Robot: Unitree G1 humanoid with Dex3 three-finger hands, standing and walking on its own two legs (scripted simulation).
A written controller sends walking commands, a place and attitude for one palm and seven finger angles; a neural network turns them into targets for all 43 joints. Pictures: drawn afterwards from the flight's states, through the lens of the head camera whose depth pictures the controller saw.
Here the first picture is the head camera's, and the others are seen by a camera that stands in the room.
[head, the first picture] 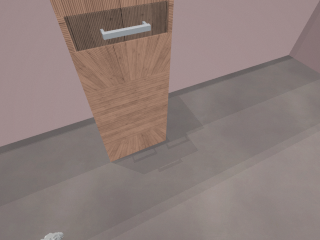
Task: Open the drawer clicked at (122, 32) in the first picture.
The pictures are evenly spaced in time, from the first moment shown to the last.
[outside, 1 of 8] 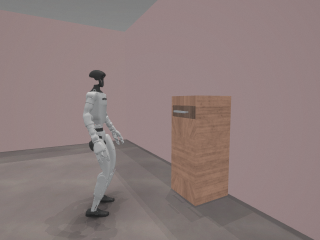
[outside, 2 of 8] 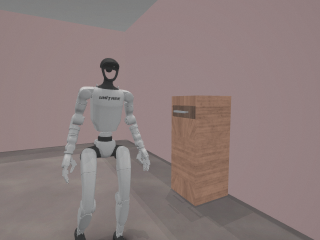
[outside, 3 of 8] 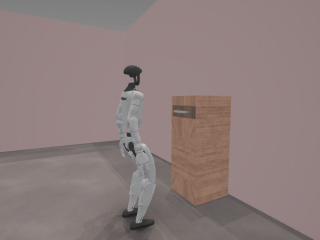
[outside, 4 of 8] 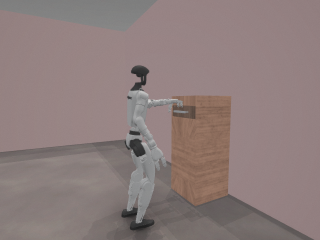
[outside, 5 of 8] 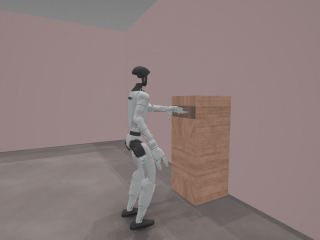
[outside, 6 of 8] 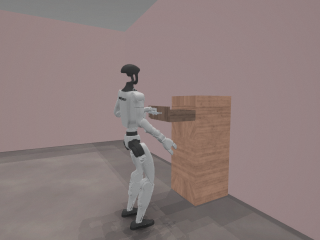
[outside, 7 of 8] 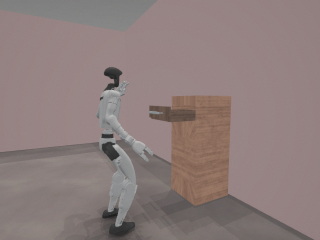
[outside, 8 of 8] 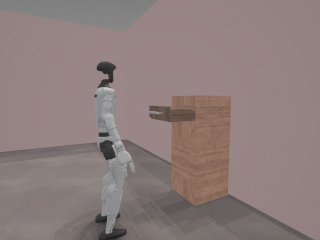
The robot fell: no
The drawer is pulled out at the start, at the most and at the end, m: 0.00 0.30 0.29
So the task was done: yes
